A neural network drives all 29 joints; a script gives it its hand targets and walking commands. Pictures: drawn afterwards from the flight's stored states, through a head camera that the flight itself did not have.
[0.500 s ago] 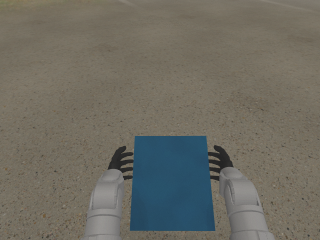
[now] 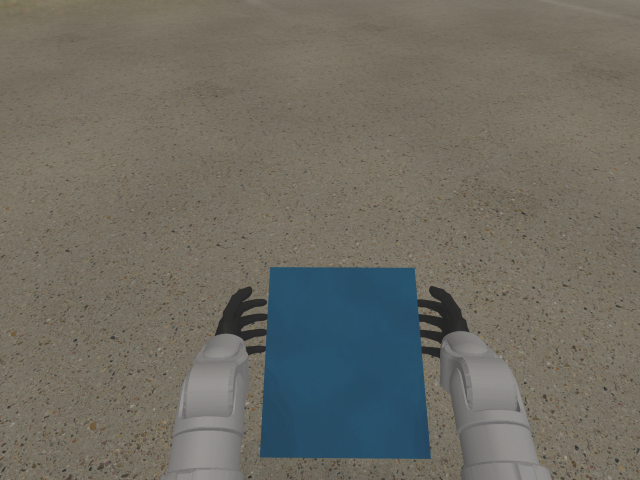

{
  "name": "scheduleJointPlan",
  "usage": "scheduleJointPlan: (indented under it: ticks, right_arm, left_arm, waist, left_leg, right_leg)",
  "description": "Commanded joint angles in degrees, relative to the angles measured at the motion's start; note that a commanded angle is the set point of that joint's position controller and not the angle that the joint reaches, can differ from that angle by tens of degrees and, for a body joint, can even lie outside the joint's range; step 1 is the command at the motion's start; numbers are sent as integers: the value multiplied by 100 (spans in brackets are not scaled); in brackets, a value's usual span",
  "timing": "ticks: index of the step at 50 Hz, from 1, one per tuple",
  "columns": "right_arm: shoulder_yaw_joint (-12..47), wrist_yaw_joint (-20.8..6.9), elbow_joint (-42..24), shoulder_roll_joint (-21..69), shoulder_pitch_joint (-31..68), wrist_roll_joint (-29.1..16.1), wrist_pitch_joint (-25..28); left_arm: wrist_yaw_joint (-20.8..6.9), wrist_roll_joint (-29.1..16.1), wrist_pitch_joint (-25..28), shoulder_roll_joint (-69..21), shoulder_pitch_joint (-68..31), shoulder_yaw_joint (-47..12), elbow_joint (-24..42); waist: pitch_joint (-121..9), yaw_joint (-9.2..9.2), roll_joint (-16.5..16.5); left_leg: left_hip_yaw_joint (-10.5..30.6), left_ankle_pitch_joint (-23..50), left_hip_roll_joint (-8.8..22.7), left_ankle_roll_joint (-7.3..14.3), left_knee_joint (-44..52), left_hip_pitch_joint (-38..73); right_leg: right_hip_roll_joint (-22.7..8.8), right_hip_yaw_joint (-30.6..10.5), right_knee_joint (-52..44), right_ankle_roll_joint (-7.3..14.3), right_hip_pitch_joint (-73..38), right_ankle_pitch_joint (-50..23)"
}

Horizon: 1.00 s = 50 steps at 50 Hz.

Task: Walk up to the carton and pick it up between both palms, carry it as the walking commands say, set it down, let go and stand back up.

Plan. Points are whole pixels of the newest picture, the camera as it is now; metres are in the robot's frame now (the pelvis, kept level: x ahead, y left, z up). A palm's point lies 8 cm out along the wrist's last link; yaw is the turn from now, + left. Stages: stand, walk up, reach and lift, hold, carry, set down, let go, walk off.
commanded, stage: carry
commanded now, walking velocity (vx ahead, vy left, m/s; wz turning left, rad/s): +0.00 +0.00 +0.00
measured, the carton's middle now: (339, 361) +0.33 +0.01 -0.06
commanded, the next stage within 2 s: hold in 0.58 s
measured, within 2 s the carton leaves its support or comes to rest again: neither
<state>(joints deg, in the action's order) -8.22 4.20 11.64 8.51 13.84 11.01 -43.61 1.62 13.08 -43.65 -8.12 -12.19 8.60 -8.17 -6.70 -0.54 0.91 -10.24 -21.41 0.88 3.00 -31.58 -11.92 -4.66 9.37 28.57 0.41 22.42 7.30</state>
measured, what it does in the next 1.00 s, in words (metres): stands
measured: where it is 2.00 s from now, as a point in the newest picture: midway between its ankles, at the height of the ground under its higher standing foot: outside the picture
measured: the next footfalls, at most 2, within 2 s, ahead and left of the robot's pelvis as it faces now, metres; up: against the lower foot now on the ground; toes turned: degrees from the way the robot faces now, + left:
none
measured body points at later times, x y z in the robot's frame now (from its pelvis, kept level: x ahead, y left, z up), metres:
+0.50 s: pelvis +0.00 +0.00 +0.00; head -0.03 +0.01 +0.45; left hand +0.30 +0.15 +0.04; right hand +0.30 -0.13 +0.04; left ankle -0.05 +0.07 -0.73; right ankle +0.08 -0.12 -0.73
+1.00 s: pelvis +0.00 -0.03 +0.01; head -0.06 -0.04 +0.46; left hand +0.30 +0.14 +0.07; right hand +0.32 -0.15 +0.06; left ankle -0.05 +0.07 -0.73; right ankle +0.08 -0.15 -0.73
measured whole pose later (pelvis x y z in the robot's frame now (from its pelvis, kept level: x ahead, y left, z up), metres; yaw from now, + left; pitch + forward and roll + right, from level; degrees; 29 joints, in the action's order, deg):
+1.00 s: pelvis +0.00 -0.03 +0.01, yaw +13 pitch -7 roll -1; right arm -15.8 2.4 14.4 9.3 17.2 14.7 -45.0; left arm -1.4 17.3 -40.0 -10.3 -20.7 13.3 -21.2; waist -1.1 5.5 -1.2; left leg 2.7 -15.8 -1.0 1.3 -23.2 -0.3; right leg -0.6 0.9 19.2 -1.1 5.5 6.6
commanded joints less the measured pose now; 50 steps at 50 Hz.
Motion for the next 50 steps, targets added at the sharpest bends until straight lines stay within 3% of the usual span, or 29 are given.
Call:
scheduleJointPlan:
  ticks: [1,7,10,13,16,17,19,23,24,28,29,30,31,32,33,34,35,36,38,39,41,42,43,44,45,46,47,48,50]
  right_arm:
    - [2960,-1403,-506,5298,2007,-1244,260]
    - [2998,-1430,-649,5250,2304,-1294,252]
    - [2939,-1441,-580,5253,2294,-1252,275]
    - [3034,-1417,-733,5314,2319,-1302,279]
    - [2987,-1429,-551,5310,2115,-1245,290]
    - [3022,-1423,-757,5246,2232,-1277,301]
    - [2999,-1425,-577,5291,2156,-1271,302]
    - [2988,-1425,-486,5294,2182,-1227,290]
    - [3036,-1432,-599,5353,2250,-1288,320]
    - [3154,-1391,-785,5352,2325,-1383,238]
    - [3139,-1392,-682,5320,2155,-1329,230]
    - [2868,-1430,-392,5425,1812,-1108,207]
    - [2957,-1403,-514,5285,1834,-1041,348]
    - [2974,-1446,-816,5174,2062,-1147,404]
    - [3017,-1495,-1082,5159,2144,-1246,417]
    - [3044,-1570,-1104,5020,2357,-1329,388]
    - [3036,-1583,-1197,5028,2417,-1308,353]
    - [2758,-1593,-1057,4820,2277,-1217,306]
    - [2551,-1572,-819,4803,2048,-1084,224]
    - [2456,-1593,-787,4709,2198,-1074,253]
    - [2225,-1634,-389,4711,2208,-956,204]
    - [2252,-1649,-486,4806,2419,-995,173]
    - [2254,-1655,-286,4919,2385,-1003,121]
    - [2222,-1651,-192,4975,2699,-980,81]
    - [2231,-1675,-19,5119,2687,-983,76]
    - [2205,-1672,43,5148,2658,-930,47]
    - [2233,-1679,105,5272,2722,-959,12]
    - [2301,-1661,135,5445,2843,-985,-20]
    - [2338,-1627,83,5576,3109,-1036,-46]
  left_arm:
    - [-1248,-1434,195,-4899,-2164,-3030,293]
    - [-1276,-1453,181,-4974,-2372,-3064,310]
    - [-1287,-1410,227,-4984,-2279,-2994,189]
    - [-1277,-1535,233,-5111,-2466,-3171,421]
    - [-1266,-1472,255,-4990,-2351,-3097,360]
    - [-1267,-1470,256,-5003,-2374,-3150,453]
    - [-1259,-1477,254,-5015,-2320,-3122,308]
    - [-1278,-1417,252,-4983,-2411,-3039,265]
    - [-1274,-1463,263,-4943,-2366,-3052,329]
    - [-1261,-1578,206,-5042,-2455,-3171,453]
    - [-1255,-1544,203,-4981,-2243,-3118,354]
    - [-1270,-1133,271,-5362,-2233,-2800,-135]
    - [-1225,-1139,465,-5360,-2127,-2737,-95]
    - [-1183,-1197,547,-5330,-2048,-2788,-211]
    - [-1182,-1293,627,-5487,-2186,-3009,117]
    - [-1166,-1315,617,-5413,-2301,-2984,-46]
    - [-1179,-1423,644,-5559,-2567,-3189,-40]
    - [-1201,-1311,620,-5508,-2655,-3071,-274]
    - [-1362,-1417,588,-5659,-2795,-3155,-532]
    - [-1386,-1390,602,-5655,-2948,-3043,-525]
    - [-1468,-1331,545,-5631,-3080,-2898,-752]
    - [-1504,-1272,542,-5645,-2996,-2789,-864]
    - [-1529,-1222,532,-5650,-3058,-2713,-1004]
    - [-1551,-1146,565,-5597,-3111,-2481,-1089]
    - [-1545,-1110,601,-5491,-3283,-2462,-885]
    - [-1564,-1085,614,-5472,-3355,-2348,-936]
    - [-1560,-1058,616,-5467,-3395,-2280,-951]
    - [-1585,-970,618,-5272,-3352,-2182,-976]
    - [-1636,-828,617,-5111,-3193,-1976,-1170]
  waist:
    - [-1368,24,-221]
    - [-1068,8,-269]
    - [-1181,21,-89]
    - [-1132,33,-315]
    - [-1237,28,-322]
    - [-1319,14,-195]
    - [-1157,27,-332]
    - [-1315,14,-55]
    - [-1243,7,-208]
    - [-1229,25,17]
    - [-1246,28,-101]
    - [-784,-141,-776]
    - [-705,78,-522]
    - [-937,15,-472]
    - [-1321,220,-440]
    - [-1411,69,-392]
    - [-1322,330,-108]
    - [-1111,442,-300]
    - [-876,822,-76]
    - [-926,870,-404]
    - [-489,955,-348]
    - [-577,879,-263]
    - [-367,952,-439]
    - [-415,715,-187]
    - [-326,663,-375]
    - [-336,660,-160]
    - [-396,565,-245]
    - [-347,480,13]
    - [-241,248,0]
  left_leg:
    - [692,2257,819,-78,545,32]
    - [742,2109,904,-105,782,-146]
    - [716,1899,901,-71,682,-21]
    - [752,2565,934,-158,725,10]
    - [722,2673,932,-135,671,65]
    - [731,2229,905,-83,689,29]
    - [665,2096,902,-125,740,-14]
    - [680,1808,804,-67,674,-23]
    - [664,1465,813,-20,734,-141]
    - [767,1811,899,-78,698,-49]
    - [730,2083,884,-100,652,-71]
    - [1697,2720,-312,-248,1191,-571]
    - [1969,3511,-157,-280,1128,-538]
    - [1918,3896,-207,-224,1043,149]
    - [1886,4181,-241,-290,977,421]
    - [1926,3968,-230,-291,1044,632]
    - [1941,3792,-173,-299,1070,709]
    - [1881,2943,-235,-283,1208,643]
    - [1901,2603,-211,-349,1358,482]
    - [1906,2367,-250,-367,1428,409]
    - [1930,1765,-223,-344,1496,222]
    - [1887,1651,-307,-302,1531,205]
    - [1915,1402,-300,-286,1601,15]
    - [1917,1221,-341,-224,1660,-62]
    - [1884,1046,-367,-215,1651,-242]
    - [1878,1142,-393,-178,1574,-189]
    - [1921,1101,-379,-147,1618,-80]
    - [1889,1121,-421,-85,1584,-177]
    - [1816,953,-527,15,1565,-207]
  right_leg:
    - [-422,-499,-22,90,-1010,-1167]
    - [-373,-398,-62,9,-861,-648]
    - [-414,-471,-113,2,-885,-726]
    - [-356,-395,-21,8,-768,-749]
    - [-326,-345,-22,-40,-832,-783]
    - [-344,-408,-69,-9,-907,-651]
    - [-378,-415,-34,-1,-795,-659]
    - [-415,-504,-72,57,-991,-788]
    - [-414,-527,-155,25,-978,-658]
    - [-412,-512,-112,23,-905,-779]
    - [-384,-470,-64,32,-922,-887]
    - [925,-1291,-307,159,-2926,-1485]
    - [926,-1323,-348,175,-2892,-1725]
    - [931,-1339,-447,147,-2407,-1862]
    - [990,-1402,-427,118,-2561,-2090]
    - [969,-1333,-507,44,-2423,-1761]
    - [1010,-1256,-582,21,-2454,-1614]
    - [930,-1223,-671,17,-2433,-1510]
    - [1036,-1101,-804,-30,-2532,-1275]
    - [1041,-1116,-794,-4,-2791,-1254]
    - [1003,-1025,-889,21,-2609,-854]
    - [1031,-1006,-918,-17,-2682,-832]
    - [997,-1026,-886,-29,-2794,-840]
    - [1022,-1016,-913,-73,-2908,-695]
    - [990,-1076,-853,-75,-3025,-629]
    - [1002,-1127,-880,-85,-2982,-708]
    - [963,-1138,-860,-85,-2982,-706]
    - [957,-1157,-887,-133,-3140,-787]
    - [854,-1272,-906,-191,-3172,-713]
